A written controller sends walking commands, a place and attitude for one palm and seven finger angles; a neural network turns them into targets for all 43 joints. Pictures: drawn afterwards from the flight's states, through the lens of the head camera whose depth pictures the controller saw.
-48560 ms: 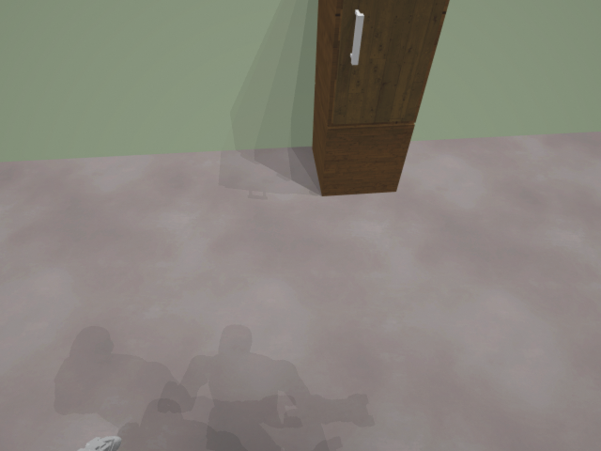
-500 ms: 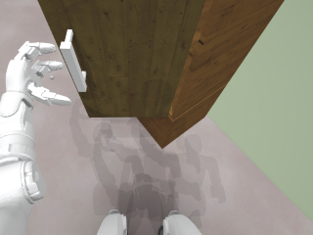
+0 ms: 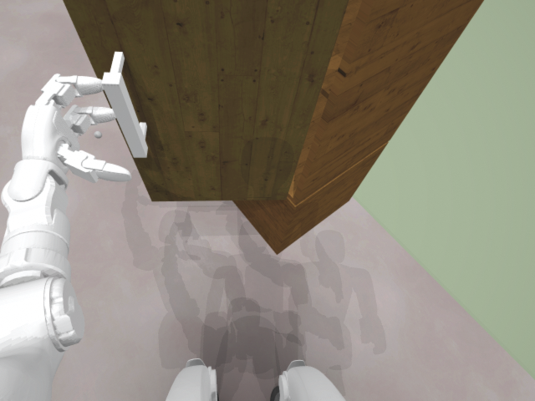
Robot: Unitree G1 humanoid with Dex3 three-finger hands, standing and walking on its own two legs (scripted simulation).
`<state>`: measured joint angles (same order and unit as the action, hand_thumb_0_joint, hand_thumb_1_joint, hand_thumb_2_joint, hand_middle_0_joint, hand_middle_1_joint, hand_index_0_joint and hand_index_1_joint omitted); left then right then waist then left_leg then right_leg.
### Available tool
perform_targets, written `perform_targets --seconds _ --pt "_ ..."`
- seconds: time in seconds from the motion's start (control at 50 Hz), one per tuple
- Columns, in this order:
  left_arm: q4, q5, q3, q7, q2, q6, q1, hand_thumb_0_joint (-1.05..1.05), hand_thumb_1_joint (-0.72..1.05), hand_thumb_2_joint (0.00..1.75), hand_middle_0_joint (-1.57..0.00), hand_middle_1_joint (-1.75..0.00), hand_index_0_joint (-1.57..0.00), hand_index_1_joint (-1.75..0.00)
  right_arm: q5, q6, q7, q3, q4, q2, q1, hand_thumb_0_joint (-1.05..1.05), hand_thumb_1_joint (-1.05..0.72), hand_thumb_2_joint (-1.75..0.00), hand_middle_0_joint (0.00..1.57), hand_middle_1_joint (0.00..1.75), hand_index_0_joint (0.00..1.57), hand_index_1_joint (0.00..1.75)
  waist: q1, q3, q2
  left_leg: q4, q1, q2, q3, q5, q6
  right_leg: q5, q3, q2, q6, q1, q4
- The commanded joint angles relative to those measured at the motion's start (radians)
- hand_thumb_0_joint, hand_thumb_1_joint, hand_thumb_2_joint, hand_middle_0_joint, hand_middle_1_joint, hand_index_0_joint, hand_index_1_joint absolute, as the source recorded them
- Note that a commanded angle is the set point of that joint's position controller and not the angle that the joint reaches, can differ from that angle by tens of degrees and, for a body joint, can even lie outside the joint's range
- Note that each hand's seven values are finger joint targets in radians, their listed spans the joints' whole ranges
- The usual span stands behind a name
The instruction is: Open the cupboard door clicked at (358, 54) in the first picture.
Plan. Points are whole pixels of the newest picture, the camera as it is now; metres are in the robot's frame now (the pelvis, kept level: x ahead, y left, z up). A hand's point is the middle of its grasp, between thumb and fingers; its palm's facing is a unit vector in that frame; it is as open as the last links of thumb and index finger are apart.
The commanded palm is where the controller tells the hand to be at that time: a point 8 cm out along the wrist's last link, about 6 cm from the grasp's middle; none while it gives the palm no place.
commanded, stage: slide the fingers in behind the handle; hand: left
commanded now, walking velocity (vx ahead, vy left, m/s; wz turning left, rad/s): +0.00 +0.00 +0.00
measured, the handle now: (130, 109) +0.53 +0.19 +0.07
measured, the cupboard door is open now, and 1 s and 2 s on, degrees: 55 55 55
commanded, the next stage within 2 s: close the thumb around the handle in 1.38 s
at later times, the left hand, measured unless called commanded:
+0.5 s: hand (119, 134) +0.48 +0.19 +0.08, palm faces +0.01 -1.00 +0.00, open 14.0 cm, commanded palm +0.45 +0.24 +0.07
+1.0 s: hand (141, 135) +0.48 +0.16 +0.07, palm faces +0.02 -1.00 +0.00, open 14.0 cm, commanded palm +0.45 +0.21 +0.07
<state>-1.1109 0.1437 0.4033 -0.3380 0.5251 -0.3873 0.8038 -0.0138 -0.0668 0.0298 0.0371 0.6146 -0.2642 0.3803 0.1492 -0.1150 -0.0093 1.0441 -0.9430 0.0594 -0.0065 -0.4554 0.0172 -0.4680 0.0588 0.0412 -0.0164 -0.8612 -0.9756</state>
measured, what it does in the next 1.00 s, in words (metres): stands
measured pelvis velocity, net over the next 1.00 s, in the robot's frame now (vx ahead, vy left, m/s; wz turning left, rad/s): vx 0.00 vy -0.01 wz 0.01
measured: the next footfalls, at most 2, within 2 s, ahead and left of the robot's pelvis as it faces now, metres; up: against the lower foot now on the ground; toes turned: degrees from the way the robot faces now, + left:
none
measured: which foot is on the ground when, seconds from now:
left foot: down 0.00-1.00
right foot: down 0.00-1.00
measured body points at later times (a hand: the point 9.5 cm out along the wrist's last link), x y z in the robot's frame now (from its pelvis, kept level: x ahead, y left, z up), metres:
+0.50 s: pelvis +0.00 +0.00 +0.00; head +0.11 +0.02 +0.44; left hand +0.47 +0.24 +0.08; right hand +0.03 -0.27 -0.11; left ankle +0.02 +0.11 -0.67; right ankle -0.01 -0.12 -0.67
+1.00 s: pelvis +0.00 -0.01 +0.00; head +0.10 +0.01 +0.44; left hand +0.47 +0.22 +0.08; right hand +0.02 -0.27 -0.12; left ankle +0.02 +0.11 -0.67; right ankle -0.01 -0.12 -0.67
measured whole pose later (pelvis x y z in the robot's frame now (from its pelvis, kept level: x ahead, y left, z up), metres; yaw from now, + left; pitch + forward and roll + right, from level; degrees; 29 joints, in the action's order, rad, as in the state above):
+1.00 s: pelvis +0.00 -0.01 +0.00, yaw +0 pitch +19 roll -2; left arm -1.09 0.12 0.33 -0.19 0.39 -0.43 0.80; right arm 0.00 -0.06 0.00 0.02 0.62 -0.25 0.38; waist 0.14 -0.13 -0.02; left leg 1.04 -0.93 0.06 -0.01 -0.45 0.01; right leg -0.48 0.06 0.04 -0.03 -0.86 -1.00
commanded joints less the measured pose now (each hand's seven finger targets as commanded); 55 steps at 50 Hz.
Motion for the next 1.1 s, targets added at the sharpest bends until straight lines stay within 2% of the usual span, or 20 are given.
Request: perform_targets --seconds 0.0,0.02,0.06,0.1,0.16,0.2,0.24,0.28,0.34,0.4,0.5,0.6,0.7,0.74,0.84,0.88,0.92,0.96,1.0,1.08 --pt "0.226 0.009 0.045 0.025 0.272 -0.076 0.417 0.00 -0.50 0.30 -0.30 -1.20 -0.30 -1.20 0.002 0.020 0.004 -0.071 -0.055 -0.181 0.134 0.00 -0.90 -0.90 0.20 0.30 0.20 0.30 -0.014 -0.442 -0.143 -0.099 0.415 -0.029 0.054 0.385 0.012 0.334 -0.030 0.018 -0.004 0.111 0.103" --pt "0.220 0.010 0.071 0.029 0.297 -0.080 0.385 0.00 -0.50 0.30 -0.30 -1.20 -0.30 -1.20 0.003 0.018 0.004 -0.071 -0.060 -0.183 0.140 0.00 -0.90 -0.90 0.20 0.30 0.20 0.30 -0.025 -0.456 -0.134 -0.096 0.410 -0.031 0.052 0.399 0.014 0.348 -0.031 0.021 -0.007 0.129 0.099" --pt "0.213 0.003 0.022 0.029 0.247 -0.073 0.415 0.00 -0.50 0.30 -0.30 -1.20 -0.30 -1.20 0.000 0.017 0.003 -0.069 -0.058 -0.177 0.132 0.00 -0.90 -0.90 0.20 0.30 0.20 0.30 -0.004 -0.433 -0.135 -0.097 0.402 -0.029 0.051 0.391 0.014 0.350 -0.031 0.019 -0.001 0.112 0.100" --pt "0.210 0.005 0.007 0.032 0.221 -0.069 0.406 0.00 -0.50 0.30 -0.30 -1.20 -0.30 -1.20 -0.001 0.017 0.001 -0.073 -0.057 -0.178 0.135 0.00 -0.90 -0.90 0.20 0.30 0.20 0.30 -0.002 -0.425 -0.135 -0.101 0.419 -0.028 0.053 0.384 0.012 0.336 -0.028 0.020 -0.003 0.095 0.107" --pt "0.258 0.014 -0.008 0.041 0.184 -0.082 0.413 0.00 -0.50 0.30 -0.30 -1.20 -0.30 -1.20 0.002 0.020 -0.004 -0.078 -0.054 -0.172 0.133 0.00 -0.90 -0.90 0.20 0.30 0.20 0.30 -0.008 -0.474 -0.170 -0.096 0.478 -0.025 0.059 0.435 0.006 0.356 -0.023 0.021 -0.005 0.085 0.101" --pt "0.229 0.016 -0.013 0.047 0.166 -0.073 0.373 0.00 -0.50 0.30 -0.30 -1.20 -0.30 -1.20 0.000 0.018 -0.007 -0.079 -0.055 -0.172 0.131 0.00 -0.90 -0.90 0.20 0.30 0.20 0.30 -0.006 -0.446 -0.114 -0.101 0.437 -0.028 0.052 0.407 0.010 0.355 -0.024 0.022 -0.001 0.106 0.109" --pt "0.197 0.011 -0.004 0.055 0.186 -0.065 0.396 0.00 -0.50 0.30 -0.30 -1.20 -0.30 -1.20 0.000 0.016 -0.005 -0.074 -0.051 -0.176 0.135 0.00 -0.90 -0.90 0.20 0.30 0.20 0.30 0.003 -0.406 -0.080 -0.100 0.382 -0.031 0.048 0.370 0.016 0.349 -0.029 0.020 0.002 0.114 0.108" --pt "0.195 0.001 0.000 0.064 0.199 -0.060 0.414 0.00 -0.50 0.30 -0.30 -1.20 -0.30 -1.20 0.000 0.015 -0.002 -0.073 -0.053 -0.175 0.135 0.00 -0.90 -0.90 0.20 0.30 0.20 0.30 0.004 -0.389 -0.092 -0.105 0.361 -0.034 0.044 0.339 0.018 0.333 -0.035 0.016 0.002 0.118 0.114" --pt "0.282 0.000 -0.007 0.077 0.181 -0.095 0.441 0.00 -0.50 0.30 -0.30 -1.20 -0.30 -1.20 0.005 0.022 -0.007 -0.076 -0.056 -0.165 0.130 0.00 -0.90 -0.90 0.20 0.30 0.20 0.30 -0.012 -0.486 -0.166 -0.096 0.452 -0.033 0.052 0.417 0.010 0.373 -0.032 0.018 -0.005 0.118 0.095" --pt "0.256 0.005 -0.030 0.081 0.135 -0.102 0.390 0.00 -0.50 0.30 -0.30 -1.20 -0.30 -1.20 0.003 0.023 -0.014 -0.080 -0.050 -0.163 0.126 0.00 -0.90 -0.90 0.20 0.30 0.20 0.30 -0.008 -0.456 -0.131 -0.095 0.450 -0.029 0.052 0.423 0.006 0.372 -0.025 0.020 -0.004 0.107 0.099" --pt "0.205 -0.002 -0.020 0.093 0.156 -0.074 0.399 0.00 -0.50 0.30 -0.30 -1.20 -0.30 -1.20 0.001 0.017 -0.010 -0.075 -0.055 -0.167 0.125 0.00 -0.90 -0.90 0.20 0.30 0.20 0.30 -0.001 -0.391 -0.074 -0.107 0.348 -0.039 0.039 0.330 0.018 0.346 -0.038 0.015 0.003 0.145 0.114" --pt "0.262 0.000 -0.045 0.111 0.114 -0.109 0.449 0.00 -0.50 0.30 -0.30 -1.20 -0.30 -1.20 0.005 0.028 -0.013 -0.080 -0.048 -0.160 0.117 0.00 -0.90 -0.90 0.20 0.30 0.20 0.30 -0.002 -0.444 -0.127 -0.098 0.413 -0.038 0.046 0.348 0.011 0.336 -0.037 0.015 -0.002 0.116 0.107" --pt "0.209 -0.010 -0.054 0.125 0.098 -0.098 0.421 0.00 -0.50 0.30 -0.30 -1.20 -0.30 -1.20 0.006 0.027 -0.018 -0.079 -0.046 -0.160 0.120 0.00 -0.90 -0.90 0.20 0.30 0.20 0.30 -0.002 -0.423 -0.109 -0.098 0.383 -0.041 0.044 0.336 0.012 0.336 -0.035 0.013 -0.002 0.117 0.105" --pt "0.236 -0.010 -0.039 0.131 0.117 -0.103 0.444 0.00 -0.50 0.30 -0.30 -1.20 -0.30 -1.20 0.008 0.029 -0.018 -0.078 -0.046 -0.160 0.122 0.00 -0.90 -0.90 0.20 0.30 0.20 0.30 -0.007 -0.461 -0.113 -0.092 0.387 -0.043 0.042 0.354 0.013 0.360 -0.041 0.012 0.000 0.138 0.097" --pt "0.248 -0.010 -0.040 0.144 0.099 -0.112 0.425 0.00 -0.50 0.30 -0.30 -1.20 -0.30 -1.20 0.007 0.031 -0.021 -0.081 -0.047 -0.155 0.121 0.00 -0.90 -0.90 0.20 0.30 0.20 0.30 -0.009 -0.468 -0.091 -0.090 0.380 -0.043 0.036 0.363 0.014 0.384 -0.043 0.013 0.001 0.157 0.096" --pt "0.220 -0.011 -0.070 0.148 0.059 -0.102 0.413 0.00 -0.50 0.30 -0.30 -1.20 -0.30 -1.20 0.007 0.030 -0.023 -0.079 -0.047 -0.151 0.119 0.00 -0.90 -0.90 0.20 0.30 0.20 0.30 0.002 -0.422 -0.079 -0.095 0.362 -0.043 0.033 0.343 0.014 0.369 -0.040 0.013 0.003 0.142 0.105" --pt "0.217 -0.014 -0.034 0.156 0.106 -0.102 0.420 0.00 -0.50 0.30 -0.30 -1.20 -0.30 -1.20 0.009 0.029 -0.022 -0.079 -0.046 -0.157 0.130 0.00 -0.90 -0.90 0.20 0.30 0.20 0.30 -0.006 -0.419 -0.064 -0.093 0.339 -0.045 0.035 0.332 0.016 0.366 -0.043 0.013 0.001 0.161 0.101" --pt "0.241 -0.017 -0.066 0.160 0.066 -0.107 0.442 0.00 -0.50 0.30 -0.30 -1.20 -0.30 -1.20 0.008 0.031 -0.024 -0.079 -0.050 -0.150 0.118 0.00 -0.90 -0.90 0.20 0.30 0.20 0.30 -0.002 -0.433 -0.084 -0.095 0.348 -0.048 0.032 0.318 0.016 0.357 -0.046 0.011 0.003 0.156 0.104" --pt "0.249 -0.019 -0.034 0.167 0.105 -0.114 0.428 0.00 -0.50 0.30 -0.30 -1.20 -0.30 -1.20 0.009 0.031 -0.023 -0.082 -0.047 -0.156 0.123 0.00 -0.90 -0.90 0.20 0.30 0.20 0.30 -0.012 -0.450 -0.084 -0.097 0.363 -0.045 0.036 0.336 0.013 0.364 -0.044 0.011 0.000 0.161 0.101" --pt "0.243 -0.018 -0.055 0.165 0.075 -0.118 0.416 0.00 -0.50 0.30 -0.30 -1.20 -0.30 -1.20 0.009 0.032 -0.026 -0.081 -0.047 -0.150 0.122 0.00 -0.90 -0.90 0.20 0.30 0.20 0.30 -0.011 -0.444 -0.086 -0.095 0.362 -0.048 0.033 0.346 0.014 0.381 -0.045 0.012 0.001 0.165 0.101"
